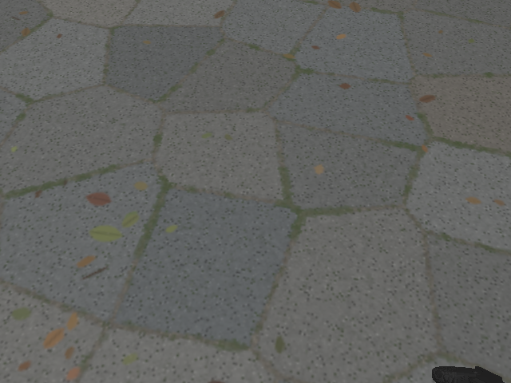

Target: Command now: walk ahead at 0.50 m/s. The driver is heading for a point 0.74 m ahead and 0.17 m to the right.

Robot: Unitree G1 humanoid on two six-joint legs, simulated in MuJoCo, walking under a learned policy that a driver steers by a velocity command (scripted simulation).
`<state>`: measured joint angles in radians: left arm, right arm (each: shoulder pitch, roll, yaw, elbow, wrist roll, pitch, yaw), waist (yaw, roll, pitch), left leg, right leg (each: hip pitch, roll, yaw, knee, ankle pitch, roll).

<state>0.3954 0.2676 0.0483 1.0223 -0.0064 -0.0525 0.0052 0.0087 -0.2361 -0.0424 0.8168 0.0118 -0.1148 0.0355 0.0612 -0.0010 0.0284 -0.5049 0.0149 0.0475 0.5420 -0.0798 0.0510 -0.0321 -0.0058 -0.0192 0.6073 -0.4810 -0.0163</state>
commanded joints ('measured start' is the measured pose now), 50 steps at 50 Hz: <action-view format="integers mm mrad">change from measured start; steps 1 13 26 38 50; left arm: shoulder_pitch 47 -265 -34 -127 19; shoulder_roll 85 50 207 123 148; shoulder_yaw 0 20 78 40 47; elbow -72 -175 -140 -118 -48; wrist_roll -20 2 -1 9 -10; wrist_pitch -56 -25 -49 -60 -9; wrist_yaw -10 -2 -31 -15 13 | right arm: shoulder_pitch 427 275 342 178 -87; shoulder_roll -209 -154 -151 -96 -94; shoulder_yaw -62 -42 -38 -40 -26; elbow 61 80 116 40 -60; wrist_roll -3 -11 -7 -8 -2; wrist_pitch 5 4 52 40 0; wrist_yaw -6 -33 -52 -52 0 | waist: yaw -178 -73 84 -61 -12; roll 199 54 4 -43 -76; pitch -388 4 -242 -12 42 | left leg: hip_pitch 912 360 361 -198 -109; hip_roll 369 182 135 149 37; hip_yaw -747 -140 -13 -107 -60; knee -220 -436 221 403 -72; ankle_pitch -243 129 338 -23 87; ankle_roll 254 170 41 -42 -20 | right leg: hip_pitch -681 -656 50 -122 88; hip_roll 25 -141 -120 -220 -231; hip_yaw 150 61 94 181 137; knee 712 200 -82 -494 -335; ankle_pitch -89 484 435 492 701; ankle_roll -37 14 -147 -223 -153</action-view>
